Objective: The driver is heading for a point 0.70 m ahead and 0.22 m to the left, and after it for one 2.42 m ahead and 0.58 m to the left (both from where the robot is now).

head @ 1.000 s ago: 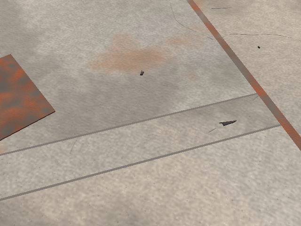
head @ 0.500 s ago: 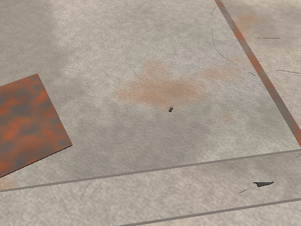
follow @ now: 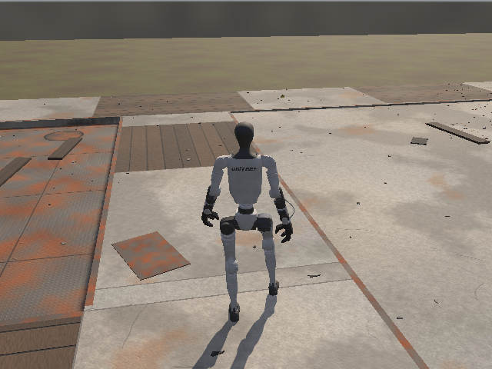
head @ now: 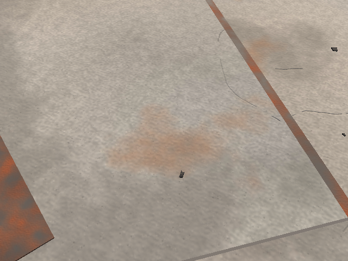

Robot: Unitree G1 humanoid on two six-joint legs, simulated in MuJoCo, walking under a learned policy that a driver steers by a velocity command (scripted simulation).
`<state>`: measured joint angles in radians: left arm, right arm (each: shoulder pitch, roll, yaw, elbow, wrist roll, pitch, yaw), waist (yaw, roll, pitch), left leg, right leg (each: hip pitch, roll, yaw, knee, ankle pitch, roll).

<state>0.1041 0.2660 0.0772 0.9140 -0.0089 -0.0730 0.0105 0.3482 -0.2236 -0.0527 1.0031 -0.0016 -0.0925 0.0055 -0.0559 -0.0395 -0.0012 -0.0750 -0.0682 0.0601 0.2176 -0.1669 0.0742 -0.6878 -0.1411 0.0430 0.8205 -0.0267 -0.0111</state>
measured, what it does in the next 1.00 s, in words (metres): walks ahead, turning left: right foot, then left foot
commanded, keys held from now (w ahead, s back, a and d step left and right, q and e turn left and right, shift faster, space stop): w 0.20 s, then w+q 0.80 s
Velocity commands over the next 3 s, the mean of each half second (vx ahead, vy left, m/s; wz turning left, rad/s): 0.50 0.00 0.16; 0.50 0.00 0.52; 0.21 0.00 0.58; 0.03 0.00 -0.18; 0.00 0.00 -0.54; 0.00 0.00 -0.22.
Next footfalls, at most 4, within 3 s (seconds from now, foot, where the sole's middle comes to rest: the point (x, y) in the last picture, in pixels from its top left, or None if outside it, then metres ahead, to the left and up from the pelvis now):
0.24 right None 0.32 -0.16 -0.79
0.80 left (138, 243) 0.58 0.12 -0.79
1.26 right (151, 174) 0.90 0.06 -0.79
1.64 left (111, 219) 0.69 0.23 -0.79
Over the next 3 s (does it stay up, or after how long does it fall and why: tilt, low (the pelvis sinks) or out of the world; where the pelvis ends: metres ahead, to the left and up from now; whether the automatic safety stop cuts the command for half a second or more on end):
stays up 0.75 0.07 -0.01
